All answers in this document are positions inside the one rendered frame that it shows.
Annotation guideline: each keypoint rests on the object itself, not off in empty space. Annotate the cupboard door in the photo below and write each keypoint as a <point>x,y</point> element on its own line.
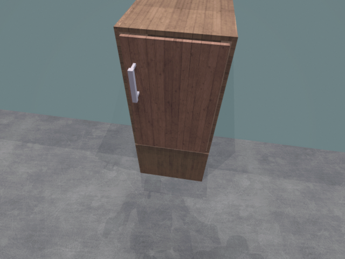
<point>179,82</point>

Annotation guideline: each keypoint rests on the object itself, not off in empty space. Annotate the handle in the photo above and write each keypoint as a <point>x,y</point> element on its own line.
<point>132,82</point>

